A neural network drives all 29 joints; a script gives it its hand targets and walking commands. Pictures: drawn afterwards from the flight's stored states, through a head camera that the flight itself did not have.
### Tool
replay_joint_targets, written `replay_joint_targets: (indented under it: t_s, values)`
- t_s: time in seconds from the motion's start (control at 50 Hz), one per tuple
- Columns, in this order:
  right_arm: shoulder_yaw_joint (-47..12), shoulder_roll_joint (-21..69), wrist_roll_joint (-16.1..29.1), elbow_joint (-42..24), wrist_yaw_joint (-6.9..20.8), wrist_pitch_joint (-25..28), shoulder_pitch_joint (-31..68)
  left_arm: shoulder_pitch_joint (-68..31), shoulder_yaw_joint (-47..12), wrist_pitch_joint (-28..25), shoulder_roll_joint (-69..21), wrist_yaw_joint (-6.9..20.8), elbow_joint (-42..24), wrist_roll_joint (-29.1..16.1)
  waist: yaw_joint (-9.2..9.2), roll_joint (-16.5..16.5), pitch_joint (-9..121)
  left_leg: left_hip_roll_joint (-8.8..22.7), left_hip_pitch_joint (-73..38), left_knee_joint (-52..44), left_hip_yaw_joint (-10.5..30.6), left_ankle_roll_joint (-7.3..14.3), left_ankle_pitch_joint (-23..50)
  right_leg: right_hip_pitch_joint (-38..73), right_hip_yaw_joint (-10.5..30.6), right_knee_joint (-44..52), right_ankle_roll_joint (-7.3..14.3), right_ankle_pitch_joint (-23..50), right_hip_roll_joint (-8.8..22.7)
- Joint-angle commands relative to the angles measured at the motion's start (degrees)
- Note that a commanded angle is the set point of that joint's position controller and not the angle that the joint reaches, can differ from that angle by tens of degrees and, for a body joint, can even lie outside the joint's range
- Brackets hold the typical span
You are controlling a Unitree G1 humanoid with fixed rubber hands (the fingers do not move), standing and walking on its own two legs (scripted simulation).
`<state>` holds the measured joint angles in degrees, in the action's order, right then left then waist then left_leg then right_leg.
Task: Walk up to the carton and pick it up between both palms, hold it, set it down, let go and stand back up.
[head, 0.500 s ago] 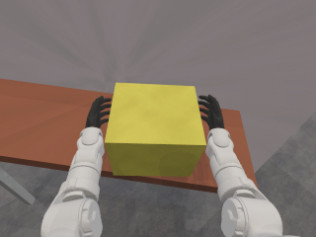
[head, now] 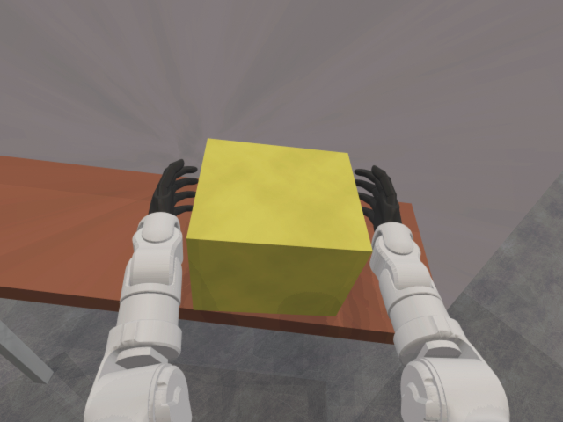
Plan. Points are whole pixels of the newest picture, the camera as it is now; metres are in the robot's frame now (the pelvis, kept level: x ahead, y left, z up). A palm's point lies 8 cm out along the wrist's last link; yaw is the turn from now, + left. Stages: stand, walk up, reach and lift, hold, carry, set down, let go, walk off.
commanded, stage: reach and lift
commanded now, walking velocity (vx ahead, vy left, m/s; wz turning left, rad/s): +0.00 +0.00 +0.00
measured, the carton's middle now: (272, 229) +0.40 +0.02 +0.07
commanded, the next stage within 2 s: hold in 1.46 s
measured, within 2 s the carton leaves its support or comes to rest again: neither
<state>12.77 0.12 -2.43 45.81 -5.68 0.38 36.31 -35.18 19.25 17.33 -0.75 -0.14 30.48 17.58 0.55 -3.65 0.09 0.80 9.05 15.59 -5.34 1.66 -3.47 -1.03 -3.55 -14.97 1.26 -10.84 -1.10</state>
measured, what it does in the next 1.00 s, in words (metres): stands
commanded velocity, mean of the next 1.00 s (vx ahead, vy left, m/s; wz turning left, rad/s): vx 0.00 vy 0.00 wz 0.00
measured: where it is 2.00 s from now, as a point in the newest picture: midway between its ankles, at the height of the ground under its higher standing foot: outside the picture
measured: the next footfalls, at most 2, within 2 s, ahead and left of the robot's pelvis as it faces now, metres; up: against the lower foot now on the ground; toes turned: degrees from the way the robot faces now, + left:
none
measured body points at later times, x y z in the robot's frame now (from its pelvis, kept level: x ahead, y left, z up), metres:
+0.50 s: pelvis +0.00 +0.00 +0.00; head -0.03 +0.04 +0.45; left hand +0.38 +0.18 +0.15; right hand +0.38 -0.15 +0.15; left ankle +0.06 +0.10 -0.75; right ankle -0.03 -0.10 -0.75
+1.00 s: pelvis +0.00 +0.00 +0.00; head -0.03 +0.03 +0.45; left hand +0.37 +0.18 +0.16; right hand +0.38 -0.15 +0.16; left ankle +0.06 +0.10 -0.75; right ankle -0.03 -0.10 -0.75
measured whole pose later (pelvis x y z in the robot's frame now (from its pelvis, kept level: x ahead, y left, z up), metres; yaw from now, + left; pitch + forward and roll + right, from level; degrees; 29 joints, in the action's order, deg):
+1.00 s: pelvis +0.00 +0.00 +0.00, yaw +1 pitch -6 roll +0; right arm 3.6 -1.6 6.3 30.5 -8.4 -9.9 34.1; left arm -30.3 16.6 34.3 -0.6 1.9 6.7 18.1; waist 4.1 -4.8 -2.2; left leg 0.4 5.8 16.5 -3.6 1.3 -4.3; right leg 2.7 -4.7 -15.5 1.5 -11.8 -1.0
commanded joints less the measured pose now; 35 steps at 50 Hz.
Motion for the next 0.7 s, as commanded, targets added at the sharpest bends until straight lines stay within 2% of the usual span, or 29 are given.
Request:
replay_joint_targets:
  t_s: [0.0,0.02,0.06,0.08,0.1,0.12,0.14,0.16,0.2,0.22,0.24,0.26,0.3,0.34,0.36,0.38,0.4,0.42,0.44,0.46,0.48,0.52,0.56,0.6,0.62,0.64,0.68]
  values:
    - [-20.9,28.5,1.8,-16.1,5.7,3.7,41.2,-31.6,-25.4,0.3,-31.7,6.8,-9.2,-5.0,-0.27,3.6,25.6,0.3,-22.2,2.4,2.4,-1.6,9.6,-6.8,-0.3,2.6,-2.9,9.2,0.3]
    - [-22.0,29.7,2.8,-18.2,5.6,3.5,41.5,-32.9,-27.3,0.2,-31.5,6.6,-13.2,-6.9,0.36,3.8,26.7,0.1,-23.1,3.0,2.6,-1.9,10.7,-6.9,-1.0,2.1,-2.7,9.8,0.4]
    - [-24.0,29.6,4.0,-19.7,5.2,2.6,41.8,-31.1,-27.7,1.3,-31.8,6.4,-12.7,-6.5,-0.09,3.0,25.5,-0.3,-22.4,3.5,3.1,-1.3,11.9,-6.6,-0.2,2.1,-2.7,11.4,0.3]
    - [-24.2,29.5,4.1,-19.4,4.9,1.8,41.3,-31.4,-28.2,1.8,-31.1,6.7,-13.3,-6.9,1.26,3.6,24.7,-0.5,-22.3,3.1,3.0,-1.5,9.8,-6.3,-0.2,2.3,-3.2,10.1,0.4]
    - [-24.0,28.5,4.7,-17.7,4.7,1.0,40.1,-30.6,-27.5,2.8,-30.3,7.1,-12.8,-6.5,1.19,3.2,22.1,-0.5,-21.5,2.5,3.3,-1.3,7.4,-7.4,-0.2,3.0,-3.1,8.1,0.5]
    - [-23.5,28.1,4.3,-17.2,4.6,0.3,38.8,-31.2,-27.9,3.4,-30.1,7.2,-15.7,-6.4,1.70,3.8,22.5,-0.3,-21.7,2.3,3.0,-1.6,7.3,-7.6,-0.4,3.1,-2.9,7.2,0.2]
    - [-23.4,27.7,4.6,-17.4,4.4,-0.3,38.3,-31.2,-28.6,4.3,-30.1,7.3,-16.1,-6.7,2.63,4.1,22.4,-0.5,-22.0,2.0,2.8,-1.7,5.7,-8.1,-0.5,3.6,-3.1,5.7,0.5]
    - [-23.6,28.7,4.6,-18.1,4.3,-0.9,37.7,-30.4,-28.1,4.9,-30.4,7.4,-15.7,-6.6,2.54,4.5,21.4,-0.5,-21.9,2.1,3.0,-1.5,5.1,-8.5,-0.6,3.6,-2.4,4.8,0.6]
    - [-22.6,26.9,4.9,-18.4,4.2,-1.7,37.6,-28.9,-28.2,6.4,-29.6,7.9,-16.7,-6.3,3.25,4.3,19.4,-0.3,-22.9,1.9,2.8,-1.6,5.3,-8.3,-0.9,3.6,-3.0,4.4,0.6]
    - [-23.0,26.9,5.6,-19.0,4.1,-1.8,37.7,-29.5,-28.5,6.8,-29.8,8.0,-18.7,-6.5,3.12,5.3,19.6,-0.2,-23.1,2.3,3.0,-1.7,5.5,-8.7,-0.6,3.2,-2.4,5.2,0.3]
    - [-22.8,26.2,5.2,-19.7,4.0,-2.1,37.8,-28.5,-28.9,7.5,-30.2,8.1,-17.8,-6.6,3.70,5.6,19.5,0.0,-23.9,1.8,3.0,-1.8,6.4,-8.2,-1.2,3.2,-2.6,5.8,0.4]
    - [-23.4,26.2,5.5,-19.8,3.9,-2.6,37.9,-28.4,-28.4,8.1,-30.1,8.3,-18.3,-6.2,3.63,4.7,18.9,-0.5,-23.5,2.3,3.1,-1.7,7.5,-7.8,-0.9,3.3,-2.7,6.3,0.5]
    - [-23.3,25.9,5.9,-21.9,3.6,-2.8,36.6,-28.5,-30.1,8.6,-29.8,8.6,-21.7,-7.2,4.96,5.0,20.5,-0.6,-25.0,2.5,3.1,-2.6,9.7,-6.7,-1.6,3.7,-2.8,7.6,0.3]
    - [-25.6,25.6,7.7,-23.1,3.6,-2.9,37.0,-27.5,-31.2,9.3,-30.3,8.1,-24.2,-7.1,3.99,7.0,22.1,-0.2,-26.9,3.9,3.3,-3.0,12.3,-7.3,-1.4,2.6,-2.7,10.2,-0.1]
    - [-26.5,26.2,8.2,-22.9,3.5,-3.4,35.7,-27.5,-31.3,9.5,-29.2,8.0,-25.7,-7.2,5.01,7.3,21.5,-0.1,-27.2,3.8,3.6,-3.1,12.8,-7.0,-1.3,2.8,-2.7,10.6,0.1]
    - [-26.5,25.9,8.8,-23.5,3.7,-3.7,36.4,-27.0,-31.2,10.4,-29.5,8.0,-24.8,-6.8,4.46,7.1,20.7,0.1,-26.6,3.6,3.8,-3.4,11.9,-7.8,-1.4,2.8,-2.7,8.9,-0.2]
    - [-27.1,25.6,8.8,-24.2,3.7,-4.0,37.0,-27.8,-31.9,11.0,-29.9,8.1,-25.5,-6.9,4.67,7.3,20.2,-0.2,-25.8,3.4,4.0,-3.4,10.9,-7.6,-1.1,3.0,-2.4,8.8,-0.1]
    - [-27.6,25.2,9.5,-25.7,3.9,-3.9,36.5,-26.5,-32.2,11.4,-29.7,8.0,-26.0,-6.9,4.05,6.3,21.1,-0.2,-26.3,3.6,4.3,-3.2,11.8,-6.8,-1.3,2.4,-2.6,9.1,-0.2]
    - [-27.7,24.7,9.5,-25.8,3.8,-3.9,36.6,-25.7,-32.7,11.9,-30.0,7.9,-25.8,-6.7,4.37,6.4,19.9,0.0,-27.0,3.6,4.7,-3.2,12.0,-7.4,-1.4,2.7,-2.4,8.2,-0.1]
    - [-27.6,24.7,9.6,-26.9,3.8,-3.7,36.6,-26.3,-32.3,12.0,-29.7,8.0,-26.3,-7.0,3.63,6.7,20.2,0.5,-26.3,3.8,4.6,-3.0,11.7,-7.8,-1.2,2.6,-2.3,7.5,-0.1]
    - [-28.7,25.2,9.6,-27.7,3.8,-3.8,37.0,-26.4,-32.7,12.3,-29.9,8.1,-26.8,-6.9,4.32,5.1,20.9,0.2,-26.9,3.2,4.2,-2.7,11.3,-8.1,-1.7,3.0,-2.5,7.5,-0.2]
    - [-29.0,25.7,9.9,-29.7,4.0,-3.9,38.4,-26.0,-31.6,12.5,-29.2,7.9,-25.9,-7.1,3.21,3.4,21.1,-0.1,-25.0,3.2,4.3,-2.0,9.1,-7.9,-1.5,2.7,-2.8,7.6,-0.2]
    - [-29.5,25.3,9.8,-29.3,3.9,-4.2,38.4,-24.9,-31.1,13.1,-29.6,7.8,-25.9,-6.1,2.85,3.8,20.7,0.0,-26.7,3.0,4.4,-1.7,9.2,-7.9,-1.6,2.6,-2.8,8.3,-0.3]
    - [-29.9,24.7,9.9,-30.2,3.5,-4.3,38.6,-25.6,-31.5,13.6,-28.8,8.0,-26.7,-6.9,2.74,2.9,20.9,-0.1,-25.4,2.9,4.2,-1.4,8.0,-6.7,-1.3,2.7,-3.1,9.4,-0.1]
    - [-29.1,24.1,9.8,-29.0,3.5,-4.6,38.3,-24.9,-30.8,14.0,-28.6,8.1,-24.9,-6.3,2.52,3.7,19.2,-0.1,-24.1,2.1,3.7,-1.5,6.1,-7.4,-0.7,3.0,-3.1,7.5,0.3]
    - [-29.5,25.2,9.8,-30.2,3.3,-4.6,39.0,-24.5,-29.9,14.2,-27.7,8.4,-25.2,-6.3,2.51,2.1,17.9,-0.2,-23.5,1.9,3.4,-0.8,5.2,-6.9,-0.8,3.2,-3.2,6.6,0.3]
    - [-28.5,25.1,9.4,-28.9,3.0,-5.1,38.7,-24.5,-29.1,15.0,-27.9,8.8,-24.6,-5.2,2.74,2.0,15.7,-0.4,-22.9,1.5,2.9,-0.8,3.1,-7.5,-1.3,3.2,-3.5,5.5,0.2]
